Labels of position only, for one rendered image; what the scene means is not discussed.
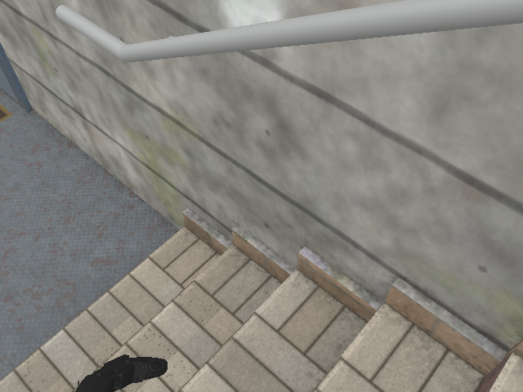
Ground stairs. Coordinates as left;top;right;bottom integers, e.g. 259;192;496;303
0;226;523;392

